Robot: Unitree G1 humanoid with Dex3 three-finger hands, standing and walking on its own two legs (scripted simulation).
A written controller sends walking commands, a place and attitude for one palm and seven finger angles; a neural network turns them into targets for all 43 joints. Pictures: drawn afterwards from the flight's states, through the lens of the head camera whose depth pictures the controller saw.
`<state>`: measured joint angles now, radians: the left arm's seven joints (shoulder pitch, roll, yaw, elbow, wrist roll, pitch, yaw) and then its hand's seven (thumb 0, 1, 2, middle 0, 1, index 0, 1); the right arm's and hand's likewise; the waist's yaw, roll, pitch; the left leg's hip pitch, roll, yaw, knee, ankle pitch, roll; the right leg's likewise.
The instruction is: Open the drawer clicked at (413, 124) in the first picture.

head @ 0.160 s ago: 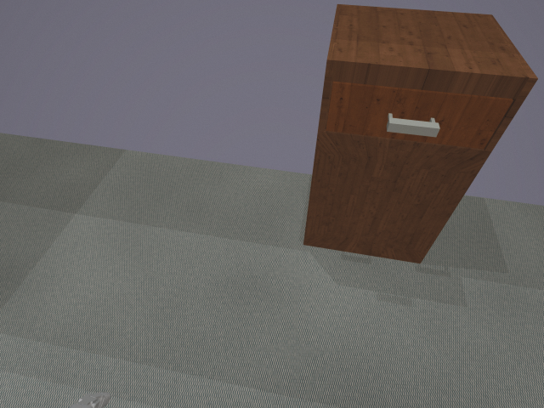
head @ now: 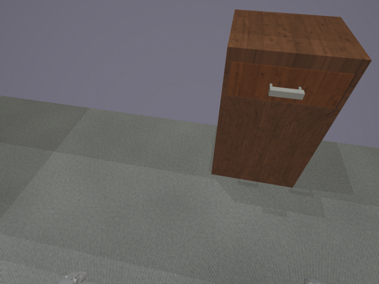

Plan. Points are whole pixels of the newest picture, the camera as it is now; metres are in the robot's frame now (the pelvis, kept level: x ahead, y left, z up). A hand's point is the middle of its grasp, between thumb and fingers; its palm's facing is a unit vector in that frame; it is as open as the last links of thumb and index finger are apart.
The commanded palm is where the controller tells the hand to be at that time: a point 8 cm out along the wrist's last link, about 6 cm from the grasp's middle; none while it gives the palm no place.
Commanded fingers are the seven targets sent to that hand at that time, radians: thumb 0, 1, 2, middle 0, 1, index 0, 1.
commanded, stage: stand and wait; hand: left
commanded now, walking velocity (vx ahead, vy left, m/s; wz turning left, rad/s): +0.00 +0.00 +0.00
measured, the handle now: (285, 90) +0.86 -0.35 -0.06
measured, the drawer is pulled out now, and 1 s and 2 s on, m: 0.00 0.00 0.00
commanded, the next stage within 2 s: look at it before walking up in 0.76 s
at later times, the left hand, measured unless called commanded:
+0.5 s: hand out of the picture +0.05 +0.24 -0.15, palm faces -0.04 -0.94 -0.34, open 7.4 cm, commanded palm none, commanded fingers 0.00 0.90 0.90 -0.20 -0.30 -0.20 -0.30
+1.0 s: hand out of the picture +0.06 +0.24 -0.15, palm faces -0.04 -0.94 -0.33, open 7.4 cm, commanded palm none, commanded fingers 0.00 0.90 0.90 -0.20 -0.30 -0.20 -0.30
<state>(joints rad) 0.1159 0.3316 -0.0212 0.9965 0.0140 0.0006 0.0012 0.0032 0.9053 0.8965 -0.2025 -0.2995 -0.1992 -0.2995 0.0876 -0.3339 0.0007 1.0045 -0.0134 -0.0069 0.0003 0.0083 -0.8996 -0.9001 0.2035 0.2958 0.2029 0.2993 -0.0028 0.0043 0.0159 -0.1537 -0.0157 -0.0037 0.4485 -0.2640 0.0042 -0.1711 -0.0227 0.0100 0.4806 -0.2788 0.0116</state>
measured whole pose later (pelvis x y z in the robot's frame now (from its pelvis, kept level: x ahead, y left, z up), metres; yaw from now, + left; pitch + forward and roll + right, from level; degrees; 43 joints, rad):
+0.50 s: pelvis -0.02 -0.01 +0.00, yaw +0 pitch -2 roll +0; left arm 0.16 0.34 -0.01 1.08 0.01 0.00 0.00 0.00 0.91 0.90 -0.20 -0.30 -0.20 -0.30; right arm 0.14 -0.35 0.00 1.11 -0.01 0.00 0.00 0.01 -0.90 -0.90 0.20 0.30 0.20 0.30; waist 0.00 0.00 0.04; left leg -0.14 0.00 -0.01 0.39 -0.21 -0.01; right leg -0.15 0.00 0.00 0.41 -0.22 0.00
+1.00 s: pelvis -0.02 -0.01 +0.01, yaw +0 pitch -2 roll +0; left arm 0.13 0.33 -0.01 1.08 0.02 0.00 0.00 0.00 0.91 0.90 -0.20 -0.30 -0.20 -0.30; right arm 0.13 -0.34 0.00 1.11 -0.01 -0.01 0.00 0.01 -0.90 -0.90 0.20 0.30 0.20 0.30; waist -0.01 0.00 0.04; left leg -0.14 0.00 -0.01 0.37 -0.20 -0.01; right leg -0.16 -0.01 0.00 0.39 -0.21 0.00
